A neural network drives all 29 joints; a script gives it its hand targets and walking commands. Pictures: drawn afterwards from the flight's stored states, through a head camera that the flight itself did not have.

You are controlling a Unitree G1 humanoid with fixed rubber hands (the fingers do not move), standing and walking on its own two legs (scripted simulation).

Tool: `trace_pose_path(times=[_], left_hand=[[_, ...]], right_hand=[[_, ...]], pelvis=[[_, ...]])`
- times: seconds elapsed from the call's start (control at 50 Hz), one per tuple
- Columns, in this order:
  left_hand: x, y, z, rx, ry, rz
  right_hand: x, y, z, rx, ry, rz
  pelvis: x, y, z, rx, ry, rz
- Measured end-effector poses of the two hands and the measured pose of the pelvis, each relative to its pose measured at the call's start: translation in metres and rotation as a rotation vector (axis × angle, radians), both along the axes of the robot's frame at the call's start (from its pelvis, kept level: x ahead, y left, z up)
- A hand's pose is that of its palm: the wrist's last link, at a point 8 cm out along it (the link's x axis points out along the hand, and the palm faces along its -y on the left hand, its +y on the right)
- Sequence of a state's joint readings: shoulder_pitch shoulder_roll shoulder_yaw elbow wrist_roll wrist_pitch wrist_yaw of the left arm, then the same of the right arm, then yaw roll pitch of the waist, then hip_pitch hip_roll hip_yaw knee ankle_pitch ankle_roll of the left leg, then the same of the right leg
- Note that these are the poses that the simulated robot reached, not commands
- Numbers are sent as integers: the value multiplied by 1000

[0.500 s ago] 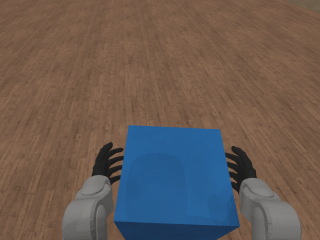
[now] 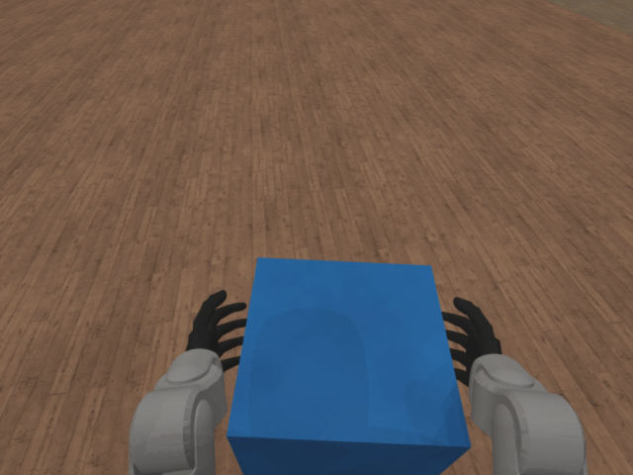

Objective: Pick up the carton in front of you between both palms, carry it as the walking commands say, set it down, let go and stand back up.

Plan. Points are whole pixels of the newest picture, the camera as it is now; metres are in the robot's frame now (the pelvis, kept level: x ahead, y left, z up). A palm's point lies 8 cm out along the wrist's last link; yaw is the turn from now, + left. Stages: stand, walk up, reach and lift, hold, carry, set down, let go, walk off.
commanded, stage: carry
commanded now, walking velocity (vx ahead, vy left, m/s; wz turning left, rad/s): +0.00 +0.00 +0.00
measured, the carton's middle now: (337, 385) +0.26 +0.01 +0.01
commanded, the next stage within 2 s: none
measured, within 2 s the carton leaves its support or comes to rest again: neither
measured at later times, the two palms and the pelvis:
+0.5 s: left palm (183, 388) +0.22 +0.17 +0.09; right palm (470, 393) +0.21 -0.13 +0.09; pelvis -0.03 +0.02 +0.00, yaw +0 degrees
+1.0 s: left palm (201, 390) +0.24 +0.17 +0.04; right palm (452, 391) +0.24 -0.13 +0.03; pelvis -0.03 +0.01 +0.00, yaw +1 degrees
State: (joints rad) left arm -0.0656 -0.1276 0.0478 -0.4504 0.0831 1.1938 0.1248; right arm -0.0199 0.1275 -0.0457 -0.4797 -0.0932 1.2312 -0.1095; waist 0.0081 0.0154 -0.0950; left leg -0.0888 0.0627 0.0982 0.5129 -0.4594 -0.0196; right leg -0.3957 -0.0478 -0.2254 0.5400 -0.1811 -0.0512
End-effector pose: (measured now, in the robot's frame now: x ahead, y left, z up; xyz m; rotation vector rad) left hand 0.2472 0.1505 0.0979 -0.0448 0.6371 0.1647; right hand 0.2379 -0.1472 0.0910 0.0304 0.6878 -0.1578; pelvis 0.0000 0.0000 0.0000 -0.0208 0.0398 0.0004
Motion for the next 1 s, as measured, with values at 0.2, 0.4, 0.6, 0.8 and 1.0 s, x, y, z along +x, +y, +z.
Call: trace_pose_path(times=[0.2,0.4,0.6,0.8,1.0], left_hand=[[-18,8,3,-1,5,-1],[-26,17,5,10,4,10],[-30,19,-18,43,67,-3],[-22,18,-33,74,51,-17],[-6,17,-58,106,58,-34]], right_hand=[[-18,8,4,-4,6,1],[-22,17,4,0,4,14],[-27,19,-22,-25,67,29],[-16,19,-36,-50,50,49],[2,19,-60,-87,56,79]], pelvis=[[-12,8,1,8,-19,2],[-22,15,2,12,-17,5],[-29,17,1,16,-27,7],[-34,16,2,22,-27,15],[-34,13,2,21,-16,19]])
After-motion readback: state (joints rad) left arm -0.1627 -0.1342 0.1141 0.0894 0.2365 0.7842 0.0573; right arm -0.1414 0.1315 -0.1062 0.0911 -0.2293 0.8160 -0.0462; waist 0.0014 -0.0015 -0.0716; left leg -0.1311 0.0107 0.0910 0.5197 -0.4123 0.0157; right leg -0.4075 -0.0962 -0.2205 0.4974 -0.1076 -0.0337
